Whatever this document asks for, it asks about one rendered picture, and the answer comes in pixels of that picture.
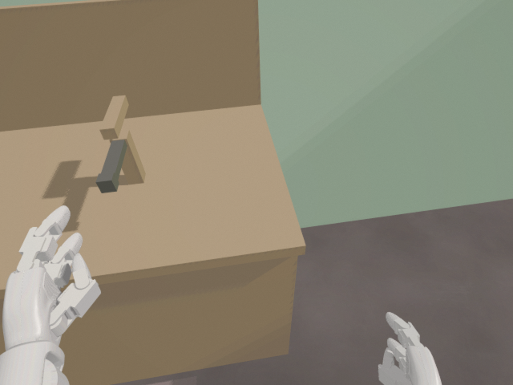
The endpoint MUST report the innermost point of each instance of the counter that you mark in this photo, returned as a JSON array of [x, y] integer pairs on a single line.
[[196, 253]]

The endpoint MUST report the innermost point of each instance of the left robot forearm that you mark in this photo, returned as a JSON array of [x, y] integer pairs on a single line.
[[33, 363]]

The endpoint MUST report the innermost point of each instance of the robot left hand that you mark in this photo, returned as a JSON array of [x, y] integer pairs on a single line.
[[34, 289]]

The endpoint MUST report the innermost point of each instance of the tap lever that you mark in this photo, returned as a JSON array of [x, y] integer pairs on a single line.
[[107, 180]]

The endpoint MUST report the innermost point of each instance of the robot right hand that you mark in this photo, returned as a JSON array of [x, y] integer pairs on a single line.
[[417, 366]]

